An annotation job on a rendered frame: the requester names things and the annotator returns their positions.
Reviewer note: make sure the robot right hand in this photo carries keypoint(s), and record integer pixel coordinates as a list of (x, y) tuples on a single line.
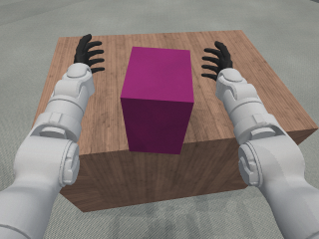
[(223, 61)]

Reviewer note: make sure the robot left forearm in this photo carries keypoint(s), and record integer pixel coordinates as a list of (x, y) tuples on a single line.
[(66, 107)]

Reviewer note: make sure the robot left hand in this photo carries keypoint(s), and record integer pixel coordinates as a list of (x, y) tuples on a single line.
[(82, 55)]

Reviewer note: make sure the right robot upper arm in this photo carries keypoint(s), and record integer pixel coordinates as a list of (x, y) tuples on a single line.
[(274, 165)]

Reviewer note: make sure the carton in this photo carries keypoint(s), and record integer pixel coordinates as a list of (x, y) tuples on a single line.
[(157, 99)]

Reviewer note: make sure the pedestal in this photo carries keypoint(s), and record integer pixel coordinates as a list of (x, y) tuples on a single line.
[(112, 176)]

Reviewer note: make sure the robot right forearm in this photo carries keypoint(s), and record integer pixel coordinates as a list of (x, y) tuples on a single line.
[(245, 109)]

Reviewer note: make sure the left robot upper arm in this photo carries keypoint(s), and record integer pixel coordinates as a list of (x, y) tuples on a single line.
[(44, 165)]

